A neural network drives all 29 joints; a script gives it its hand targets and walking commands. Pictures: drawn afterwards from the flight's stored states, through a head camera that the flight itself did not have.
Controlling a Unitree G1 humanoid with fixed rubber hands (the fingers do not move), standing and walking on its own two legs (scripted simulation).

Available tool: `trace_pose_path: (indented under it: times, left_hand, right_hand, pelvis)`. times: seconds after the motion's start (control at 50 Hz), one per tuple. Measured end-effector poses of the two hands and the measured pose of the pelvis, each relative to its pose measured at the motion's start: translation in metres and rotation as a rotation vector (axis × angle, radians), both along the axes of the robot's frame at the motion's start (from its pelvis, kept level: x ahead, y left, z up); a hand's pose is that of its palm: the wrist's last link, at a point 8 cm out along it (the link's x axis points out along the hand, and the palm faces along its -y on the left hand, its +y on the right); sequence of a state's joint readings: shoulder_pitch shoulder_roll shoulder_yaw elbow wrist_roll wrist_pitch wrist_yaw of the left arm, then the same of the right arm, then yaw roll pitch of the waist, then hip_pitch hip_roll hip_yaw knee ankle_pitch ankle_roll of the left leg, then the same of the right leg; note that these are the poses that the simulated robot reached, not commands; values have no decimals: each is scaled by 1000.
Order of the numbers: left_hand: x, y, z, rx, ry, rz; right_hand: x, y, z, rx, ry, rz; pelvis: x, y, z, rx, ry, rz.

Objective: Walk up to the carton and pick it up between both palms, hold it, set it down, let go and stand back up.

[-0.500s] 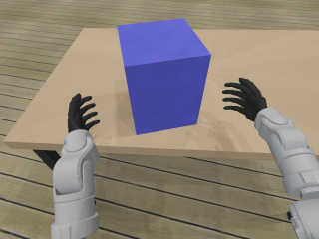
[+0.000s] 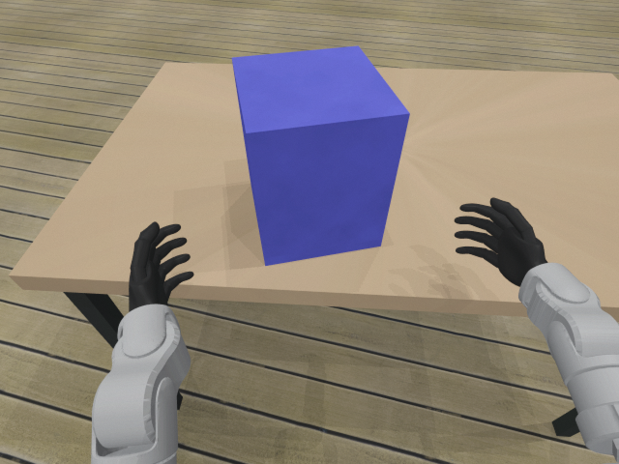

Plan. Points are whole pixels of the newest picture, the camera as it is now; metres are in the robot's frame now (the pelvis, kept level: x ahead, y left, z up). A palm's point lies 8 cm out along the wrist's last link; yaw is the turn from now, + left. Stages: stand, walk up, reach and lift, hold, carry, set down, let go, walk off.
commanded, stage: set down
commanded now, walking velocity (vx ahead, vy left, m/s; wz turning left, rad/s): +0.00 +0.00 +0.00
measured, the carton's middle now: (311, 157) +0.55 +0.05 +0.11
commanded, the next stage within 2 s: none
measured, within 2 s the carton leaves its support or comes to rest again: neither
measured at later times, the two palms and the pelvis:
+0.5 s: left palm (156, 350) +0.21 +0.19 +0.12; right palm (552, 320) +0.29 -0.25 +0.08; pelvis +0.00 +0.00 +0.00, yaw +0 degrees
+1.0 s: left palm (163, 371) +0.20 +0.19 +0.07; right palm (553, 340) +0.27 -0.25 +0.07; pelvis +0.01 +0.01 +0.00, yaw +0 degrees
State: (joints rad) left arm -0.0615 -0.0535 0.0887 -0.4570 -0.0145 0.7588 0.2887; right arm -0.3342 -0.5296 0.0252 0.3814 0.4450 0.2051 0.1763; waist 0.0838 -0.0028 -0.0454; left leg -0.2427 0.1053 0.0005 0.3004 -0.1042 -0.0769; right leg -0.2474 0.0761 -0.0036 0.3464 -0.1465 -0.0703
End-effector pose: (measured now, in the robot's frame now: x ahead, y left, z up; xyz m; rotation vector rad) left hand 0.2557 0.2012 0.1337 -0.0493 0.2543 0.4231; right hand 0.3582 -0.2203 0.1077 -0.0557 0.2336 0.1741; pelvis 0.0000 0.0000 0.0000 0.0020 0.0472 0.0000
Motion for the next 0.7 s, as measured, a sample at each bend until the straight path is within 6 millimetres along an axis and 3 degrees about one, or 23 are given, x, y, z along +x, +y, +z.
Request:
trace_pose_path:
  times: [0.28,0.42,0.56,0.7]
  left_hand:
    - [-29,-11,-8,-3,-12,-24]
    - [-45,-11,-18,-5,4,-11]
    - [-49,-17,-22,-9,2,-25]
    - [-49,-16,-31,-15,31,-24]
  right_hand:
    - [-32,-18,-10,9,-1,-10]
    - [-55,-29,-27,2,34,-25]
    - [-71,-32,-32,-5,40,-25]
    - [-72,-30,-31,-7,47,-24]
  pelvis:
    - [-4,0,0,0,-20,0]
    - [-2,0,0,0,-27,0]
    - [0,0,0,1,-33,0]
    - [2,1,1,-1,-41,1]
